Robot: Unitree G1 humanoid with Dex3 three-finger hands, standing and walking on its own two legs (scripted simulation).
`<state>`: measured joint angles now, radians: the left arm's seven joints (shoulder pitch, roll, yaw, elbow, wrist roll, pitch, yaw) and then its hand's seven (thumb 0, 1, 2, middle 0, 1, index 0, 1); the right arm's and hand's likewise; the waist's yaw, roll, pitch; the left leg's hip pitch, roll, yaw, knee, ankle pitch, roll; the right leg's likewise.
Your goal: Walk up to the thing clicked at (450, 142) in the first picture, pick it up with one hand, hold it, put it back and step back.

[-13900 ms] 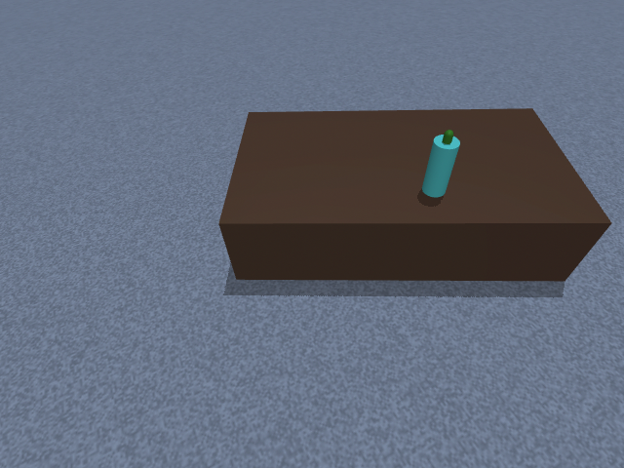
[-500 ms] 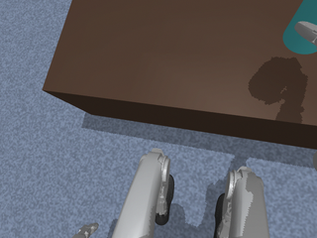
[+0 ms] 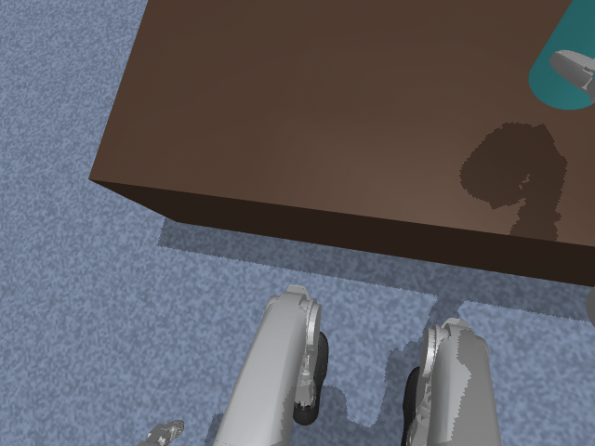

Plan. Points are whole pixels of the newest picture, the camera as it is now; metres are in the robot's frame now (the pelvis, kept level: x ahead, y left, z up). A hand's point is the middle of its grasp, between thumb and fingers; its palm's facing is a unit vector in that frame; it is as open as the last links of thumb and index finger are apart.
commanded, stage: lift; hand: right
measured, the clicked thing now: out of the picture +0.59 -0.20 +0.08
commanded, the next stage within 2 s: hold in 2.00 s
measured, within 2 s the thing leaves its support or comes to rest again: neither
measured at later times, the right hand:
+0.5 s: hand out of the picture +0.55 -0.20 +0.09, palm faces +0.16 +0.99 -0.02, open 11.2 cm
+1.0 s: hand out of the picture +0.46 -0.20 +0.19, palm faces +0.20 +0.98 -0.01, open 11.2 cm
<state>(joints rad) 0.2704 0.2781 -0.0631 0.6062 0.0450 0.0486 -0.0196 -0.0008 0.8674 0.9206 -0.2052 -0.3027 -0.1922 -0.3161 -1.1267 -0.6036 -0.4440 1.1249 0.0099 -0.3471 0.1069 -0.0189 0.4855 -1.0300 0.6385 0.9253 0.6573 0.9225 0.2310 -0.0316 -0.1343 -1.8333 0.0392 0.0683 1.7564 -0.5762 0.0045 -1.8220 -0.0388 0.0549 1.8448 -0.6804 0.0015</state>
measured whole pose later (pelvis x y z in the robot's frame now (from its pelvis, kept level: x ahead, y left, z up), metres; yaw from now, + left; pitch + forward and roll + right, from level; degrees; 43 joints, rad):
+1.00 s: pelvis +0.04 +0.00 +0.16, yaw -2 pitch +21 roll +3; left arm 0.25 0.24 0.02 0.65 0.01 -0.03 0.02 0.00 0.85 0.93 -0.20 -0.30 -0.18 -0.31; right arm -0.48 -0.26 -0.26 0.67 0.13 -0.36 0.01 -0.02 0.49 -1.04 0.64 0.93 0.66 0.93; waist 0.08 -0.01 -0.13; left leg -1.09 0.02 0.07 1.19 -0.47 0.01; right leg -1.08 -0.05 0.03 1.26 -0.55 0.01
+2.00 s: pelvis +0.06 +0.00 +0.22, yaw -3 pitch +11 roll +1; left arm 0.23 0.22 0.01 0.68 0.00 -0.04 0.03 0.01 0.90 0.90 -0.19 -0.31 -0.19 -0.30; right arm -0.20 -0.19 -0.16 0.48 0.16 -0.39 0.04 -0.02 0.49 -1.04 0.63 0.94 0.66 0.93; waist 0.03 -0.01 -0.06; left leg -0.67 0.02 0.06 0.87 -0.39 0.00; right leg -0.65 -0.04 0.01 0.92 -0.46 0.01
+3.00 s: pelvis +0.07 +0.00 +0.23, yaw -3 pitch +8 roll +1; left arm 0.22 0.21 0.01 0.68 -0.01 -0.04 0.04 0.01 0.90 0.91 -0.20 -0.31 -0.20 -0.31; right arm -0.13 -0.18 -0.14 0.39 0.17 -0.34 0.03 -0.02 0.50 -1.04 0.63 0.94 0.65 0.93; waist 0.01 -0.01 -0.04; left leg -0.56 0.02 0.06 0.79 -0.36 0.00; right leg -0.54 -0.04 0.01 0.83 -0.43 0.01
